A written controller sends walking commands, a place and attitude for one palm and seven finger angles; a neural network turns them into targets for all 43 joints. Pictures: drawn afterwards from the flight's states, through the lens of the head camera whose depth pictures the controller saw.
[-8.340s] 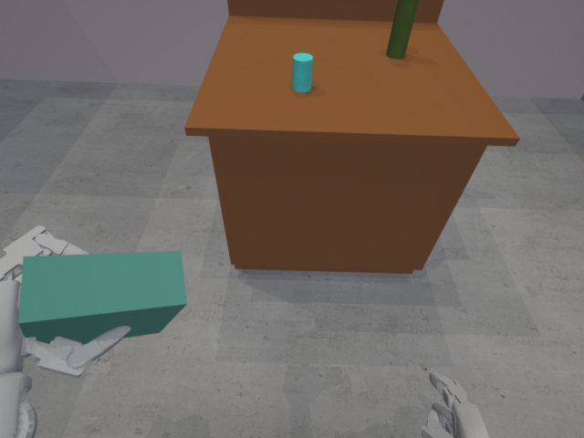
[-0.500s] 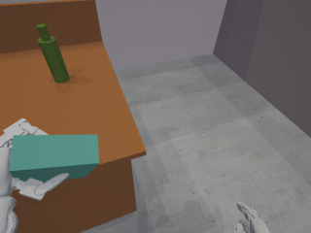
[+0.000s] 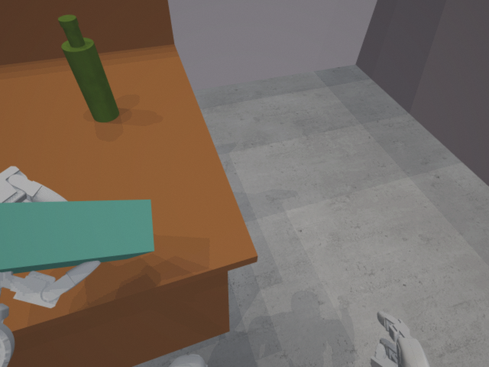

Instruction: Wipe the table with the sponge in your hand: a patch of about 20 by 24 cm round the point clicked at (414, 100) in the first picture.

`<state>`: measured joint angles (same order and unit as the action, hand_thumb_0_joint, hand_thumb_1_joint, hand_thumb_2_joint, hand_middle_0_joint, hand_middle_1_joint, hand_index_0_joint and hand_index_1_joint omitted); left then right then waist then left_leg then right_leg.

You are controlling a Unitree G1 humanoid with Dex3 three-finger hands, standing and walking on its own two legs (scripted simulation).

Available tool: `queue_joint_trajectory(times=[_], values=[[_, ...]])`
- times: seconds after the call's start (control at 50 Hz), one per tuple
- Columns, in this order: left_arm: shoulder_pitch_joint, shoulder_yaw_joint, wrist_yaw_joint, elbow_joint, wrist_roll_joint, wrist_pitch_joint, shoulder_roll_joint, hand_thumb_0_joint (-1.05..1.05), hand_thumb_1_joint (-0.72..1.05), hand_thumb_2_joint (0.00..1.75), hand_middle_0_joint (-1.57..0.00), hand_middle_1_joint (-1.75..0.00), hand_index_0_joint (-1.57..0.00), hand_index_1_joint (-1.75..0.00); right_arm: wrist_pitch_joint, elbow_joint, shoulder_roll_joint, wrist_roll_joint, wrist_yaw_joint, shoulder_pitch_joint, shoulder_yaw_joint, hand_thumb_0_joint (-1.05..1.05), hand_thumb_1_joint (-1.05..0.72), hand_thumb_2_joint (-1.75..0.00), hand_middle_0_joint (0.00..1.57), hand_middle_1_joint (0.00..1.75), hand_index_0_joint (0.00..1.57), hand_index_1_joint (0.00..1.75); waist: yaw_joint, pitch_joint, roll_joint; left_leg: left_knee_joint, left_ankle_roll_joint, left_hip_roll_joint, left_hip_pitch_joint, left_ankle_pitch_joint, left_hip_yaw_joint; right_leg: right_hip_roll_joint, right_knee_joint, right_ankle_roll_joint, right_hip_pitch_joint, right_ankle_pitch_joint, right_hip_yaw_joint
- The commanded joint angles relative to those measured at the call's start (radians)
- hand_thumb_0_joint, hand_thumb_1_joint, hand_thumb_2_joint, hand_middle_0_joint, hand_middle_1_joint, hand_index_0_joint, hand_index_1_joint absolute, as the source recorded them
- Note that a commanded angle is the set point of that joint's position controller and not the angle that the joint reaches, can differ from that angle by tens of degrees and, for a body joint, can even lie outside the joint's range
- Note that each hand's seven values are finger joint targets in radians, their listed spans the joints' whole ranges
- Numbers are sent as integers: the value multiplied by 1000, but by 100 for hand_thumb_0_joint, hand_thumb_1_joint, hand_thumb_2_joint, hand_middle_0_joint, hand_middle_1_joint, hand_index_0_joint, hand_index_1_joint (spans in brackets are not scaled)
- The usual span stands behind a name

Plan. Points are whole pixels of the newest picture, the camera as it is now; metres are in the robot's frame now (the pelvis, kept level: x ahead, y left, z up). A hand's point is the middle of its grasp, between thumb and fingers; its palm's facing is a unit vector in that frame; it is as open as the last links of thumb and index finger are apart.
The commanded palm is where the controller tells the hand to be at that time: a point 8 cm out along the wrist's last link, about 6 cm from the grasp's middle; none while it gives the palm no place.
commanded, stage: come to a stop and stand still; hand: left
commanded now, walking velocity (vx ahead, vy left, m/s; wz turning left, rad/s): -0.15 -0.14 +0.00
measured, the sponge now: (99, 236) +0.23 +0.20 +0.16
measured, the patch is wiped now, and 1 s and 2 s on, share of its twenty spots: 0.00 0.00 0.00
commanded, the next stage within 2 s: look again from close up in 1.26 s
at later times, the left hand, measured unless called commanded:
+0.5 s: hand (40, 205) +0.25 +0.26 +0.19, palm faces +0.38 -0.85 -0.36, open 9.7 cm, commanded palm +0.19 +0.30 +0.20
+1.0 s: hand out of the picture +0.24 +0.31 +0.19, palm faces +0.39 -0.82 -0.41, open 9.7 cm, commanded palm +0.17 +0.33 +0.20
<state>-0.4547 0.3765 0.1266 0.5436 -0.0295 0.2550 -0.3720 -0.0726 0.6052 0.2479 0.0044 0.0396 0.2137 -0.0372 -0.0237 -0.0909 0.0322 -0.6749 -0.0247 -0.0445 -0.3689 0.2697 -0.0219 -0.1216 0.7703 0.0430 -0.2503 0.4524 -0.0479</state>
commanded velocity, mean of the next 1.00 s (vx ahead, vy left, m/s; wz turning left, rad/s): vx -0.04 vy -0.05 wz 0.00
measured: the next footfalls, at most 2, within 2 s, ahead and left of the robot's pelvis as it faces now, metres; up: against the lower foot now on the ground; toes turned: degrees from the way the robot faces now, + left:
right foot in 0.12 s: +0.04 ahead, -0.11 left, +0.00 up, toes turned +0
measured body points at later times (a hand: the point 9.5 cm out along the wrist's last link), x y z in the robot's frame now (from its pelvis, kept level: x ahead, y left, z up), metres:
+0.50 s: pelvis +0.03 +0.02 +0.03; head +0.04 +0.03 +0.48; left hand +0.22 +0.31 +0.21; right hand +0.21 -0.19 -0.05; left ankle +0.06 +0.15 -0.71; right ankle +0.00 -0.11 -0.71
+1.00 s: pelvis +0.01 +0.05 +0.03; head +0.04 +0.08 +0.47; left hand +0.21 +0.35 +0.21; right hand +0.16 -0.18 -0.05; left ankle +0.06 +0.15 -0.71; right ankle +0.00 -0.11 -0.71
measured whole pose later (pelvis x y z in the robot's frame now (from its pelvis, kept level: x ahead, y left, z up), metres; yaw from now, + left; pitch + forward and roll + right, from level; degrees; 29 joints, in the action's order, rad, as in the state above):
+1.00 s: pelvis +0.01 +0.05 +0.03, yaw -1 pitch -1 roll -1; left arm -0.38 0.40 0.10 0.46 -0.02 0.22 -0.40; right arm -0.16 0.60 0.18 0.00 0.04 0.24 0.01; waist -0.03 -0.09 0.04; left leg -0.49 0.03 -0.02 -0.29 0.18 -0.04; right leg -0.03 0.42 0.04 -0.16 0.24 0.00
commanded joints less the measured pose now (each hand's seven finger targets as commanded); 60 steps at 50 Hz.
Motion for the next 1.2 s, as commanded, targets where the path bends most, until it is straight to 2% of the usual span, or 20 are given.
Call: queue_joint_trajectory(times=[0.0,0.06,0.1,0.12,0.14,0.16,0.22,0.28,0.34,0.48,0.5,0.52,0.54,0.58,0.64,0.7,0.74,0.84,0.96,1.18], values=[[121,142,26,192,-20,51,-204,0,10,130,-120,-160,-120,-160,-78,-153,59,1,13,-82,-19,0,-90,-90,20,30,20,30,22,207,-238,286,263,-248,240,-438,387,91,229,-25,-207,152,50],[61,133,30,215,-17,45,-181,0,10,130,-120,-160,-120,-160,-89,-152,55,15,1,-88,-1,0,-90,-90,20,30,20,30,9,265,-190,161,142,-154,156,-423,145,95,-207,-36,55,-109,27],[39,132,29,190,-14,29,-188,0,10,130,-120,-160,-120,-160,-89,-161,41,8,-5,-101,18,0,-90,-90,20,30,20,30,17,227,-57,89,42,-25,39,-167,29,30,-379,-74,131,-406,165],[24,101,23,164,-24,12,-147,0,10,130,-120,-160,-120,-160,-89,-161,42,9,-10,-83,5,0,-90,-90,20,30,20,30,22,199,94,25,8,29,67,-108,5,-30,-414,-114,55,-419,258],[11,98,24,153,-33,-3,-146,0,10,130,-120,-160,-120,-160,-83,-158,52,11,-7,-99,1,0,-90,-90,20,30,20,30,26,166,147,1,-1,32,84,-105,10,-61,-429,-144,8,-466,289],[22,99,30,140,-29,-8,-154,0,10,130,-120,-160,-120,-160,-74,-144,46,7,-4,-94,13,0,-90,-90,20,30,20,30,30,162,106,39,1,21,84,-122,13,-60,-410,-141,21,-495,231],[54,100,21,115,-32,-20,-162,0,10,130,-120,-160,-120,-160,-61,-145,48,4,20,-102,20,0,-90,-90,20,30,20,30,15,196,-59,217,17,-35,200,-350,59,84,-330,-49,14,-414,72],[108,86,10,152,-37,-28,-166,0,10,130,-120,-160,-120,-160,-60,-163,50,2,33,-105,21,0,-90,-90,20,30,20,30,9,246,-181,304,52,-120,241,-516,150,141,-244,-21,43,-306,20],[126,65,9,189,-38,-39,-153,0,10,130,-120,-160,-120,-160,-77,-169,51,-2,30,-113,19,0,-90,-90,20,30,20,30,6,253,-206,313,59,-139,257,-491,128,137,-282,-26,43,-216,24],[28,73,29,188,-38,-63,-153,0,10,130,-120,-160,-120,-160,-64,-170,56,4,28,-108,13,0,-90,-90,20,30,20,30,12,282,-122,245,9,-21,193,-318,21,97,-422,-41,138,-488,61],[1070,656,5,372,129,53,-951,0,10,130,-120,-160,-120,-160,-113,-155,103,-52,22,11,-24,0,-90,-90,20,30,20,30,-21,-7,45,114,43,-45,37,-299,-6,16,-545,-16,-104,-532,148],[505,234,-41,-223,30,4,-318,0,10,130,-120,-160,-120,-160,-108,-84,-12,-12,19,-56,17,0,-90,-90,20,30,20,30,13,173,85,186,43,43,181,-308,-1,0,-446,-109,-35,-575,147],[337,151,-40,-223,-17,-24,-179,0,10,130,-120,-160,-120,-160,-113,-156,73,14,13,-61,-48,0,-90,-90,20,30,20,30,-11,246,-135,212,23,13,298,-326,-30,33,-382,-113,-8,-594,172],[196,94,-55,-40,-25,-1,-175,0,10,130,-120,-160,-120,-160,-107,-188,79,14,-6,-61,-37,0,-90,-90,20,30,20,30,-20,278,-144,184,44,-18,262,-374,-23,43,-367,-47,70,-555,134],[30,28,-46,52,-37,-11,-118,0,10,130,-120,-160,-120,-160,-112,-205,66,22,-23,-111,-21,0,-90,-90,20,30,20,30,-20,242,-15,216,45,-14,234,-225,-5,55,-410,-50,48,-380,117],[54,103,-32,114,-28,-2,-203,0,10,130,-120,-160,-120,-160,-113,-216,73,7,-1,-114,-16,0,-90,-90,20,30,20,30,-6,163,55,235,35,7,198,-21,2,47,-494,-64,-41,-135,128],[98,170,-15,144,-25,6,-264,0,10,130,-120,-160,-120,-160,-107,-205,80,5,20,-127,-14,0,-90,-90,20,30,20,30,1,130,1,266,37,-2,211,31,18,55,-504,-68,-91,-28,124],[181,168,-4,177,-8,35,-245,0,10,130,-120,-160,-120,-160,-128,-196,75,3,34,-114,-11,0,-90,-90,20,30,20,30,2,148,-166,372,66,-51,129,137,82,101,-397,-57,61,-151,73],[120,74,-11,129,6,33,-143,0,10,130,-120,-160,-120,-160,-163,-163,81,0,8,-77,-8,0,-90,-90,20,30,20,30,3,183,-123,345,63,-51,157,1,83,97,-398,-55,99,-263,52],[120,95,-10,150,0,10,-164,0,10,130,-120,-160,-120,-160,-124,-173,66,3,7,-91,-1,0,-90,-90,20,30,20,30,6,197,-110,325,53,-52,186,-150,75,84,-401,-51,122,-344,42]])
